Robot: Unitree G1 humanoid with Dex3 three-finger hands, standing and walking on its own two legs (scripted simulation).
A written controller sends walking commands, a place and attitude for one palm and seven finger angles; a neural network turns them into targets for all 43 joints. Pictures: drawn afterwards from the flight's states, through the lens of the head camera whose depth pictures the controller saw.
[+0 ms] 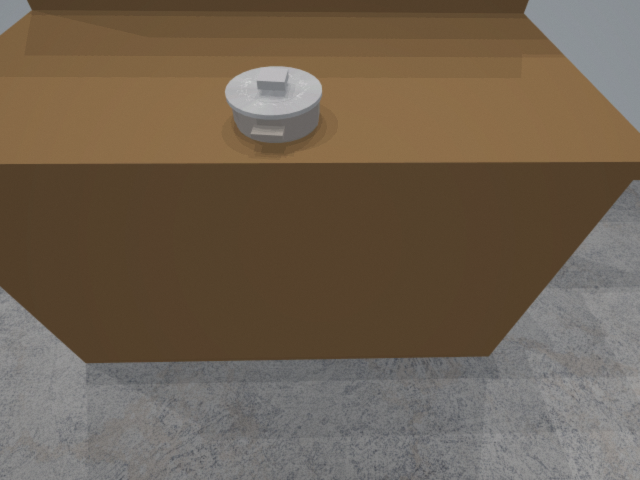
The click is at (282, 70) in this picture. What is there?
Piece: lid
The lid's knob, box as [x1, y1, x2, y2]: [257, 68, 288, 90]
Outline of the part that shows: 261,68 257,78 257,87 259,89 284,90 288,77 287,69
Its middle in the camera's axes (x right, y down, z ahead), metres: -0.08 -0.27 +0.66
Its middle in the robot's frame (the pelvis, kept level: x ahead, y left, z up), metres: +0.69 +0.13 +0.15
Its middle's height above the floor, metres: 0.93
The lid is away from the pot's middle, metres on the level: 0.00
